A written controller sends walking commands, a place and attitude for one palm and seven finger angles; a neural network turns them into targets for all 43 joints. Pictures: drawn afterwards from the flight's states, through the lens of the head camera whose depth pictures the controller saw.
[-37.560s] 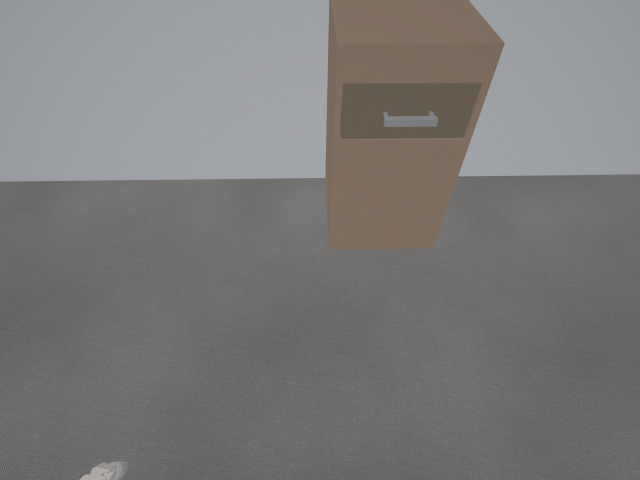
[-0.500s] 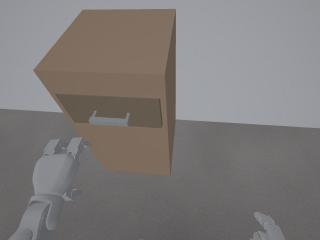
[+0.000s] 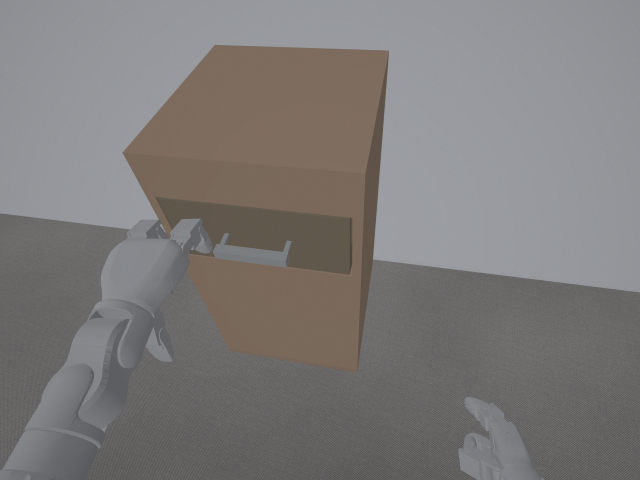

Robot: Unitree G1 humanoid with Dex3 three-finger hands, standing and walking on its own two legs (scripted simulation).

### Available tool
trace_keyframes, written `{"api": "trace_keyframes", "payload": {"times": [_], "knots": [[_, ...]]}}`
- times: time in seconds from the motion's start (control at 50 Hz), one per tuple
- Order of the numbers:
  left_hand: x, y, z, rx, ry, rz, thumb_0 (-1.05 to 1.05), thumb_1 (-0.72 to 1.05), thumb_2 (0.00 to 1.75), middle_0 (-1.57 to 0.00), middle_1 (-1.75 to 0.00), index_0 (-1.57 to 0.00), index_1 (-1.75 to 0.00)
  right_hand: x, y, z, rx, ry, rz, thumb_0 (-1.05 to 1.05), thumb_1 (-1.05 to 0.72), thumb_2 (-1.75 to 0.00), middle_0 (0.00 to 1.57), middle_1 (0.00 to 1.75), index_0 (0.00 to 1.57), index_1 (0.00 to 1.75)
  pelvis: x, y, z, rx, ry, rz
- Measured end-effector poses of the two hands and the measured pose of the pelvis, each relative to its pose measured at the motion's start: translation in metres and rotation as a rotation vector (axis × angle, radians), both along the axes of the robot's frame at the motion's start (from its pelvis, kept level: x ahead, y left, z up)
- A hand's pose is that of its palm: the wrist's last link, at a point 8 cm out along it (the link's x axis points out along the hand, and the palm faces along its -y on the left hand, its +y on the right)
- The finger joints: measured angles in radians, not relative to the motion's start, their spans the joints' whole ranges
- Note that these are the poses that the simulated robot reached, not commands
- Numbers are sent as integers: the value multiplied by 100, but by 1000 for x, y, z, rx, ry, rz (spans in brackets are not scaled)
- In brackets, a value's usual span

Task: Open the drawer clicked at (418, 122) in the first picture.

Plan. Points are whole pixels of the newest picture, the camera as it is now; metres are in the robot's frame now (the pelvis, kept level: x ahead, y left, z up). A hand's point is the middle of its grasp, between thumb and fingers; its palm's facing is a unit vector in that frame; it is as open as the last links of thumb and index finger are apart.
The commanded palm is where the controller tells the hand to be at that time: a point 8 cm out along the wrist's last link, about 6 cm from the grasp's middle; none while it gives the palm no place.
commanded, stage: raise the hand with hooked fingers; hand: left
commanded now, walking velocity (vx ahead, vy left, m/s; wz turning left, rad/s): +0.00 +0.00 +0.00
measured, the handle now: (254, 248) +0.54 +0.23 -0.13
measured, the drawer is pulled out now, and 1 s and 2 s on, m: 0.00 0.00 0.00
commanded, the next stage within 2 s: move the hooked fingers above the handle in 0.38 s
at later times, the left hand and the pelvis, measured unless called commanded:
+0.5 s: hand (181, 287) +0.31 +0.23 +0.07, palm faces +0.02 -0.08 -1.00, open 13.9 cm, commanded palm +0.29 +0.23 +0.13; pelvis +0.00 -0.01 +0.00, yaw -1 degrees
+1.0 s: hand (211, 272) +0.37 +0.22 +0.02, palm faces -0.05 -0.05 -1.00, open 13.9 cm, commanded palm +0.35 +0.23 +0.08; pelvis +0.00 -0.02 -0.01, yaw -1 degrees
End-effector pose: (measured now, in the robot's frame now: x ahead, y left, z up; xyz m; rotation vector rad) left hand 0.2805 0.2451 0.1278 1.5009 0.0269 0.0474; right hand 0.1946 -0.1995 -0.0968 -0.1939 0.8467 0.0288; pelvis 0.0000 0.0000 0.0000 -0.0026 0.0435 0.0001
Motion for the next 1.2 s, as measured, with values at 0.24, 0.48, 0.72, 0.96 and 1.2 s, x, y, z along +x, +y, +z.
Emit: {"api": "trace_keyframes", "payload": {"times": [0.24,0.48,0.72,0.96,1.2], "knots": [[6,-7,-4,-21,26,-50,0,-49,30,-32,-120,-31,-120,-32,-35,-10,-49,100,-77,1,-90,-90,20,30,20,30,1,-1,2,3,20,-13],[6,-12,-2,-7,-14,-17,0,-49,30,-32,-120,-32,-120,-27,-41,-11,-35,87,-93,1,-91,-90,20,30,19,30,1,-8,2,8,23,-11],[22,-16,-24,2,63,-27,0,-49,30,-32,-120,-31,-120,-16,-41,-10,-41,54,-73,0,-91,-90,20,30,20,30,0,-17,-1,9,46,-1],[63,-19,-47,20,58,-45,0,-49,30,-32,-120,-31,-120,-59,-65,-30,-87,181,-161,0,-91,-90,20,30,20,30,0,-16,-11,6,116,-5],[91,-13,-70,29,79,-45,0,-49,30,-32,-120,-31,-120,-115,-77,-44,-119,317,-259,0,-91,-90,20,30,20,30,1,-10,-18,2,175,-21]]}}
